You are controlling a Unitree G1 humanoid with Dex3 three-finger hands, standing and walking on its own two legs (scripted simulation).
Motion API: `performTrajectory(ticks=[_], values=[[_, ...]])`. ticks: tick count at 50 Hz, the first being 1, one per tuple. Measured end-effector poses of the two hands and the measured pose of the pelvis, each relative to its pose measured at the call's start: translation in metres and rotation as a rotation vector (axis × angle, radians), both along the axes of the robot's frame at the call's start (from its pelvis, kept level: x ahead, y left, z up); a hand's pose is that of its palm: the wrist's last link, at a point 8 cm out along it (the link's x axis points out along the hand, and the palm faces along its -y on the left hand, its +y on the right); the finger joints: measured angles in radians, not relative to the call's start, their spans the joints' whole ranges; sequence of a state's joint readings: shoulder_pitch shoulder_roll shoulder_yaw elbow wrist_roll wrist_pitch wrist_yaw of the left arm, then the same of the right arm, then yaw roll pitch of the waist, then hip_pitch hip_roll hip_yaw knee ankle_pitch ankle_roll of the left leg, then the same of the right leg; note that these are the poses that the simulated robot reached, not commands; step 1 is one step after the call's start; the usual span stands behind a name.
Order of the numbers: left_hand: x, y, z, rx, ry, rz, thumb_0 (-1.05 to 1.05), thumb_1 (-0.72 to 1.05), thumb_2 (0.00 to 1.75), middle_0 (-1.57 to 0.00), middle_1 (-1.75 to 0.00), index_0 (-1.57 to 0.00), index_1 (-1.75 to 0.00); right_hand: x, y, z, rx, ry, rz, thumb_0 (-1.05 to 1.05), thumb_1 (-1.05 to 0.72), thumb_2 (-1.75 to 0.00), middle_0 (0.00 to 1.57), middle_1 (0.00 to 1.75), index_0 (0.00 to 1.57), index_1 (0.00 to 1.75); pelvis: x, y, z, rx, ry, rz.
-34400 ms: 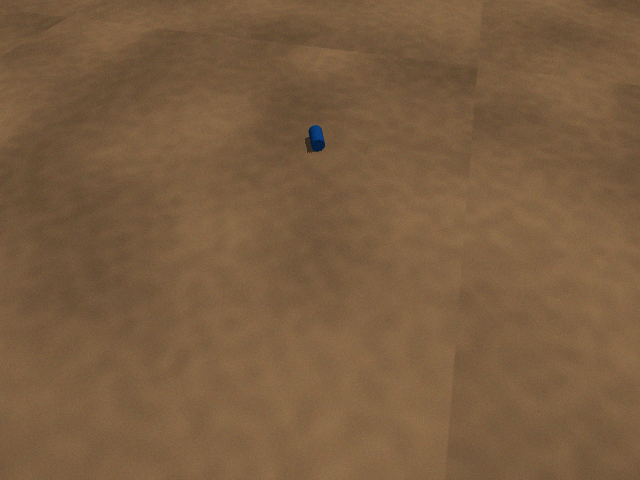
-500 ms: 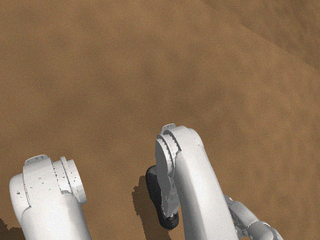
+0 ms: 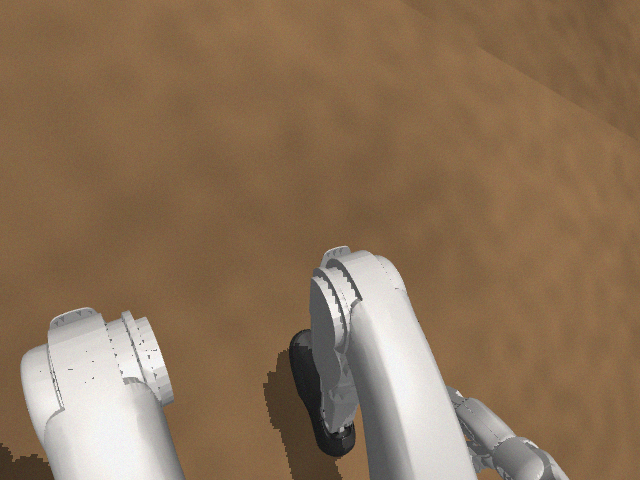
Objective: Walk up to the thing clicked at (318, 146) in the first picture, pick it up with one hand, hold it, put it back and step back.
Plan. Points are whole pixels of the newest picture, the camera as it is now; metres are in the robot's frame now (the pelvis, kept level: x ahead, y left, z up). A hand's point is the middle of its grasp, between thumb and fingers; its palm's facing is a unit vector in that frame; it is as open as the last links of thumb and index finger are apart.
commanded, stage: open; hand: left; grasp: from above
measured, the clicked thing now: out of the picture +0.43 +0.40 -0.26
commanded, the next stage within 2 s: withdraw in 0.12 s
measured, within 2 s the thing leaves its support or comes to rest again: neither
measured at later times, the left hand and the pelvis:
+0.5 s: hand out of the picture +0.43 +0.40 -0.17, palm faces -0.31 -0.11 -0.95, open 13.8 cm; pelvis +0.00 +0.00 +0.00, yaw +0 degrees
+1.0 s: hand out of the picture +0.38 +0.40 -0.05, palm faces -0.50 -0.18 -0.84, open 13.6 cm; pelvis -0.01 +0.00 +0.07, yaw +6 degrees
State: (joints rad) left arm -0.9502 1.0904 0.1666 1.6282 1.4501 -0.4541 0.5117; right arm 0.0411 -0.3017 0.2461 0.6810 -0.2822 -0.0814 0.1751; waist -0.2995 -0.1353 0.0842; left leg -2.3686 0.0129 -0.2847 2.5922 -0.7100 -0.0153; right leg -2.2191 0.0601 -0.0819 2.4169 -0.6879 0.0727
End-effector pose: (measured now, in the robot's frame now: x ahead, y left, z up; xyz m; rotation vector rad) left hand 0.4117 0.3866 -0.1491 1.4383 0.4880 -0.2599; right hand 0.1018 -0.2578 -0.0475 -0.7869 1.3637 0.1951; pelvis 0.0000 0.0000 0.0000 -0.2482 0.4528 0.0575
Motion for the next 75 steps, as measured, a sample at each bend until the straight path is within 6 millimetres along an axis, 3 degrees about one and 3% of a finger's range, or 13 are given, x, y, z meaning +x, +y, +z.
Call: performTrajectory(ticks=[15,20,24,29,36,41,48,54,59,68,75], values=[[0.004,-0.001,-0.003,0.006,-0.014,0.017,0.0,-0.44,0.98,-0.09,-1.06,-0.11,-1.04,-0.001,0.0,0.0,-0.007,-0.005,-0.001,0.0,-0.89,-0.89,0.2,0.3,0.2,0.3,0.0,0.0,-0.002,0.0,0.0,-0.001],[0.007,0.005,0.007,0.022,-0.057,0.034,0.0,-0.46,0.98,-0.09,-1.05,-0.11,-1.03,-0.001,0.001,-0.001,0.004,-0.01,-0.005,0.0,-0.89,-0.89,0.2,0.3,0.2,0.3,0.001,-0.001,-0.002,0.001,0.007,0.0],[0.01,0.016,0.03,0.05,-0.131,0.09,0.0,-0.47,0.97,-0.09,-1.05,-0.11,-1.03,0.002,0.001,-0.003,0.031,-0.018,-0.023,0.0,-0.89,-0.89,0.2,0.3,0.2,0.3,0.003,-0.001,0.001,0.001,0.028,0.004],[0.01,0.035,0.075,0.111,-0.188,0.185,0.0,-0.48,0.97,-0.09,-1.03,-0.1,-1.01,0.008,0.004,-0.005,0.087,-0.041,-0.077,0.0,-0.89,-0.89,0.2,0.3,0.2,0.3,0.004,-0.001,0.011,0.007,0.073,0.017],[0.0,0.05,0.14,0.154,-0.071,0.258,0.0,-0.48,0.97,-0.09,-1.02,-0.1,-1.0,0.016,0.009,0.005,0.16,-0.068,-0.176,0.0,-0.9,-0.89,0.2,0.3,0.2,0.3,-0.002,0.0,0.043,0.03,0.119,0.046],[-0.008,0.041,0.162,0.105,0.057,0.218,0.0,-0.48,0.97,-0.1,-1.0,-0.1,-0.99,0.013,0.005,0.022,0.152,-0.069,-0.215,0.0,-0.9,-0.89,0.2,0.3,0.2,0.3,-0.006,-0.001,0.067,0.045,0.131,0.059],[-0.022,0.02,0.157,-0.02,0.097,0.079,0.0,-0.44,0.93,-0.16,-0.94,-0.15,-0.94,0.005,-0.009,0.034,0.079,-0.039,-0.205,0.0,-0.9,-0.9,0.2,0.3,0.2,0.3,-0.009,-0.003,0.075,0.055,0.122,0.064],[-0.027,0.009,0.131,-0.018,0.0,0.02,0.0,-0.43,0.93,-0.16,-0.92,-0.16,-0.92,0.006,-0.015,0.026,0.043,-0.028,-0.156,0.0,-0.9,-0.89,0.2,0.3,0.2,0.3,-0.012,-0.006,0.059,0.059,0.096,0.064],[-0.019,0.003,0.109,0.017,-0.061,0.03,0.0,-0.42,0.92,-0.17,-0.93,-0.17,-0.92,0.005,-0.016,0.012,0.035,-0.05,-0.133,0.0,-0.9,-0.89,0.2,0.3,0.2,0.3,-0.016,-0.008,0.04,0.059,0.077,0.063],[0.008,0.021,0.103,0.079,-0.111,0.192,0.0,-0.32,0.92,-0.23,-0.81,-0.22,-0.82,-0.022,-0.01,-0.007,0.05,-0.037,-0.181,0.0,-0.89,-0.89,0.2,0.3,0.2,0.3,-0.015,-0.008,0.022,0.05,0.086,0.049],[0.01,0.042,0.117,0.021,-0.057,0.335,0.0,-0.2,0.9,-0.25,-0.68,-0.23,-0.7,-0.043,0.001,0.002,0.086,0.034,-0.275,0.0,-0.89,-0.89,0.2,0.3,0.2,0.3,-0.007,-0.003,0.038,0.04,0.127,0.053]])
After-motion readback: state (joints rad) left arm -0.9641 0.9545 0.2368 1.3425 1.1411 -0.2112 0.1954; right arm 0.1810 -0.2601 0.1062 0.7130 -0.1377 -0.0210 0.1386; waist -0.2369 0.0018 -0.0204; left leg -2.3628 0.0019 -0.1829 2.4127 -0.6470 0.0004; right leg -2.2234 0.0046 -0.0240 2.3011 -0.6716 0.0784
